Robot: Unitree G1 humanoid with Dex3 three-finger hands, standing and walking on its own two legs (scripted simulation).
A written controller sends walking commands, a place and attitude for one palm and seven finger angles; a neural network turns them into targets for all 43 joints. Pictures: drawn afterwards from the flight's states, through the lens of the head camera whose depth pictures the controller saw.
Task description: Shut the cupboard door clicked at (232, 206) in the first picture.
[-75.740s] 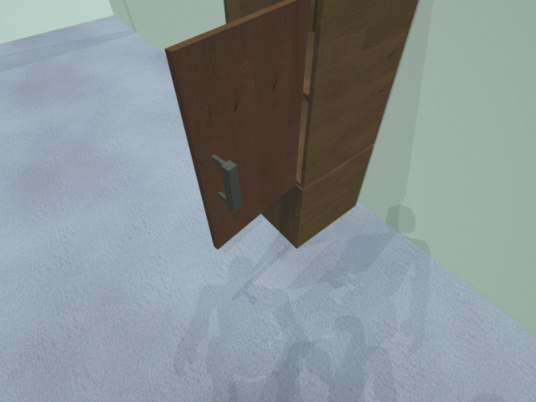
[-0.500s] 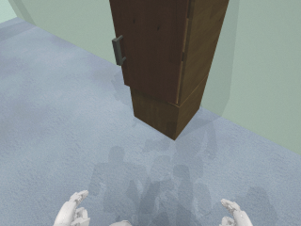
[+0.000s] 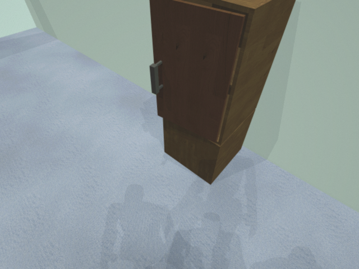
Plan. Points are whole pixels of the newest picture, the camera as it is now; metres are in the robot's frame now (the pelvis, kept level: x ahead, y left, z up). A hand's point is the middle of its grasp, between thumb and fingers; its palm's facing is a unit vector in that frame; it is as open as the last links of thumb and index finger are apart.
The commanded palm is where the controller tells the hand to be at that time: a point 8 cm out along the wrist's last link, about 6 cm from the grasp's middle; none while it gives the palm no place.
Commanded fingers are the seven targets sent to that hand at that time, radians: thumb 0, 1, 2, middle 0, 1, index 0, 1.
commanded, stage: let the arm hang, fingers relaxed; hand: left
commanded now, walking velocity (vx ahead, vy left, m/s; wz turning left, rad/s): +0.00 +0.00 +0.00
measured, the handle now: (157, 77) +0.90 +0.16 -0.08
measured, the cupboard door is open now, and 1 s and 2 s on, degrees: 7 7 7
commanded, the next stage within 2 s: look to check the result in 0.38 s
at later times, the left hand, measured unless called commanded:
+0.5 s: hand out of the picture -0.04 +0.17 -0.18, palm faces +0.02 -0.99 -0.16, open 7.4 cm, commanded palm none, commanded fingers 0.00 0.90 0.90 -0.20 -0.30 -0.20 -0.30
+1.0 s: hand out of the picture -0.02 +0.17 -0.18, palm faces +0.01 -0.98 -0.17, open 7.4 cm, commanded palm none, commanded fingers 0.00 0.90 0.90 -0.20 -0.30 -0.20 -0.30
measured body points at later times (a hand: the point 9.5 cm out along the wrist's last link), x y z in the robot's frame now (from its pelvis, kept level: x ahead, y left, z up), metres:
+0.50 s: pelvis -0.01 +0.01 +0.00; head +0.00 +0.02 +0.45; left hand -0.04 +0.22 -0.17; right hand -0.04 -0.20 -0.16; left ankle +0.02 +0.09 -0.74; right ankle -0.02 -0.11 -0.74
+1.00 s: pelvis +0.00 +0.01 +0.00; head +0.00 +0.01 +0.45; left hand -0.02 +0.23 -0.16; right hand -0.01 -0.21 -0.16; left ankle +0.02 +0.09 -0.74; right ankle -0.02 -0.11 -0.74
